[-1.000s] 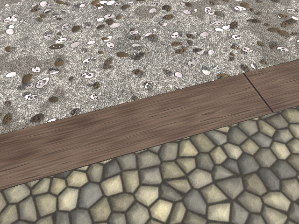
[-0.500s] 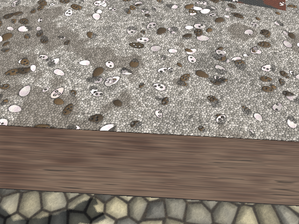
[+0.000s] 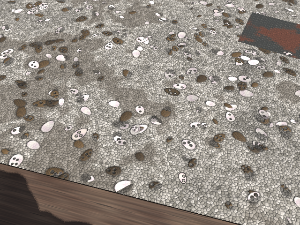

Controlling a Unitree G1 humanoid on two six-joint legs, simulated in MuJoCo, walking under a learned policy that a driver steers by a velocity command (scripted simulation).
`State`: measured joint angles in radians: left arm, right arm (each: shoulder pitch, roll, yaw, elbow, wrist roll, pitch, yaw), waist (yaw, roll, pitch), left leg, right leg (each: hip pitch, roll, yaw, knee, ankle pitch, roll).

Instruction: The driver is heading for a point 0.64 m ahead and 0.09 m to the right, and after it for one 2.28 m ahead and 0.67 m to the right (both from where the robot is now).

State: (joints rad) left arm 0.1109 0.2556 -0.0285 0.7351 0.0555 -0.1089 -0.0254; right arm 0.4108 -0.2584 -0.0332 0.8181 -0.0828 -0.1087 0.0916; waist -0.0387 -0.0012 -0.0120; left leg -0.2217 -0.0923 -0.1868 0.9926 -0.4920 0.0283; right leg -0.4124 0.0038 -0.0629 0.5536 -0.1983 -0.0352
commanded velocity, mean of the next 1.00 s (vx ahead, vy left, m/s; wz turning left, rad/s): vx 0.50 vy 0.00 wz -0.14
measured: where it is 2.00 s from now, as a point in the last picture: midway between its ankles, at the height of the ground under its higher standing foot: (184, 125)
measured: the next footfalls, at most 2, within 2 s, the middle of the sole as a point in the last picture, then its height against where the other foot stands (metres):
left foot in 0.40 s outside the picture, level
right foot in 1.06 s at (182, 175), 0.14 m lower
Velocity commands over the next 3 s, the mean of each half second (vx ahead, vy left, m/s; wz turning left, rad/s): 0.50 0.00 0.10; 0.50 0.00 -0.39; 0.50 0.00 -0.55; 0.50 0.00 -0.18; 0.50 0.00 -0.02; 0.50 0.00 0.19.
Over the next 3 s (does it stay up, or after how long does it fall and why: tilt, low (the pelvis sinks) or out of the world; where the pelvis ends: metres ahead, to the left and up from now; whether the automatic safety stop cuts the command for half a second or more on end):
stays up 1.60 -0.60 -0.14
